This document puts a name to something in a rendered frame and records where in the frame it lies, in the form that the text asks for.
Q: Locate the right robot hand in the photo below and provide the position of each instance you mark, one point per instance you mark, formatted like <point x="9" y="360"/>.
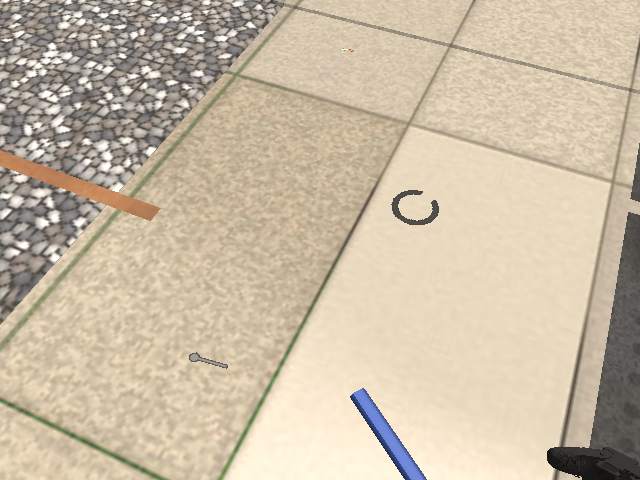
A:
<point x="594" y="464"/>

